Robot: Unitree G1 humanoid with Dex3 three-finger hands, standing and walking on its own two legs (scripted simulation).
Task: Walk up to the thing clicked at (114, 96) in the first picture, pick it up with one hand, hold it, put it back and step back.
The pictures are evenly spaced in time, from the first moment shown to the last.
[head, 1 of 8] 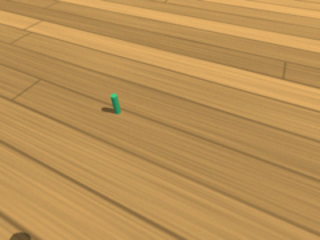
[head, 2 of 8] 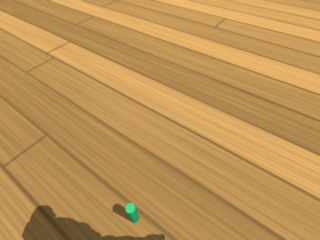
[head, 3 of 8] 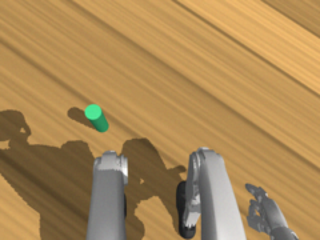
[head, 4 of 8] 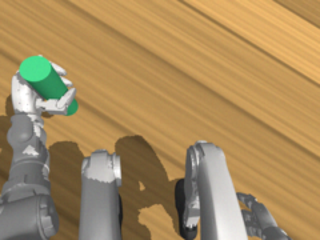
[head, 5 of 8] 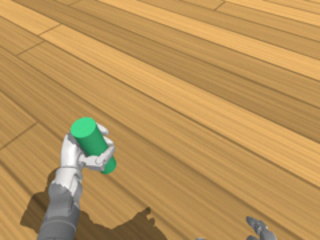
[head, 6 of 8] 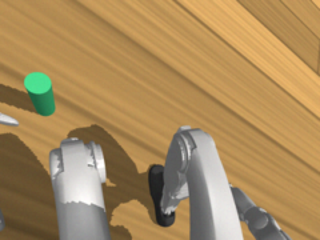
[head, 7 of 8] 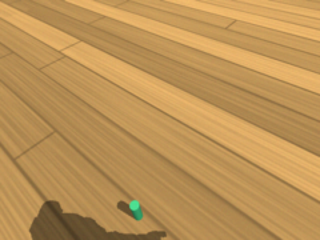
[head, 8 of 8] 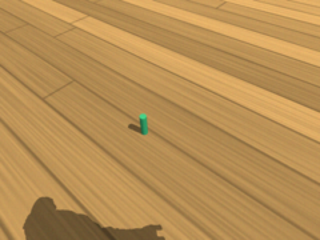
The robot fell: no
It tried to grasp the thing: yes
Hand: left
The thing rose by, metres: 0.68
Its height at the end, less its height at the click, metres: +0.00
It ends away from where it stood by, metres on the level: 0.00
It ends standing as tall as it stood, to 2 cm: yes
